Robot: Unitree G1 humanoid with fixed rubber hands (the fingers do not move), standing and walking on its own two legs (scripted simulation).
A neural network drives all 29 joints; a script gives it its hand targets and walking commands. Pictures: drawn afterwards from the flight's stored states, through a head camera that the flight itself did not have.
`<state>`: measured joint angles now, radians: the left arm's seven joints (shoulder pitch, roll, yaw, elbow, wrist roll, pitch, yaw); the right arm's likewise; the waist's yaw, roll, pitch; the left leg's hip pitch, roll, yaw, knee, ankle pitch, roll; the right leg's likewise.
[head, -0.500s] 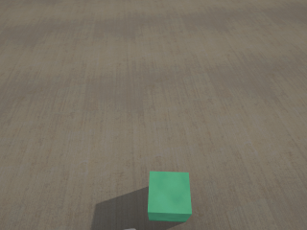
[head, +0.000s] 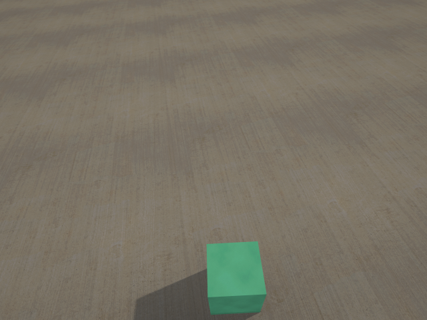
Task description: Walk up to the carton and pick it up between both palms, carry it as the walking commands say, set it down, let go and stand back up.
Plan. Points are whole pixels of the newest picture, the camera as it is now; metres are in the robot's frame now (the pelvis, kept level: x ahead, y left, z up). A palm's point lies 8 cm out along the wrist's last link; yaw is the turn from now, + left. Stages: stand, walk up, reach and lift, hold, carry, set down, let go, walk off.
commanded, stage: walk up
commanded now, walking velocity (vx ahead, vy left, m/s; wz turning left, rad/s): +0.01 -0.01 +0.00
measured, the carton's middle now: (233, 278) +0.43 -0.03 -0.65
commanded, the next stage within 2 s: stand in 0.42 s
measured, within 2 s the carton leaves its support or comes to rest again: neither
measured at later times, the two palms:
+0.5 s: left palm out of the picture -0.03 +0.18 -0.15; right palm out of the picture -0.02 -0.22 -0.15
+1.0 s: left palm out of the picture +0.01 +0.18 -0.15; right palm out of the picture +0.01 -0.22 -0.15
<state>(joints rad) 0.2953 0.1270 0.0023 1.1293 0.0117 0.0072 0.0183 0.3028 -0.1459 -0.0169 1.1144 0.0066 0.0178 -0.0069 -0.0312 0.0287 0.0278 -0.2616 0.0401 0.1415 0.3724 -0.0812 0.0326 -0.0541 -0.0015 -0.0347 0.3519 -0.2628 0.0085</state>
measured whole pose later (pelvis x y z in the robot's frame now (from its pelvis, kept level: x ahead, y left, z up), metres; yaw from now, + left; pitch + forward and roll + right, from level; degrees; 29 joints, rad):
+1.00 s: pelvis +0.04 -0.02 +0.00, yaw -1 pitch -1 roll +1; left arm 0.33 0.10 -0.01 1.14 0.00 -0.03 0.04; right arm 0.30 -0.10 -0.03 1.16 0.00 -0.01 -0.03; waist -0.02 -0.01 0.03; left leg -0.23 0.04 0.14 0.40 -0.15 0.01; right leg -0.02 -0.01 -0.03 0.36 -0.33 -0.01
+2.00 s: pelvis +0.04 -0.02 -0.02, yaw -2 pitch +15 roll +2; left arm -0.07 0.20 -0.07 0.70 -0.09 0.55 0.04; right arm -0.10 -0.20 0.03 0.73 0.04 0.53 -0.04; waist 0.02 -0.03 -0.11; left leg -0.63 0.02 0.06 0.59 -0.21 0.00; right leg -0.47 -0.01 0.01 0.65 -0.38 -0.02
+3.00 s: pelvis -0.04 +0.00 -0.11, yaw -9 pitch +35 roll -1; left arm -0.52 0.01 0.25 0.54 -0.02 0.17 0.16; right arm -0.81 -0.32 -0.15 0.91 0.05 0.12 0.13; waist 0.08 -0.01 -0.03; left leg -1.40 0.00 -0.07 1.04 -0.26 -0.04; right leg -1.28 0.05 0.06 1.14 -0.47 0.03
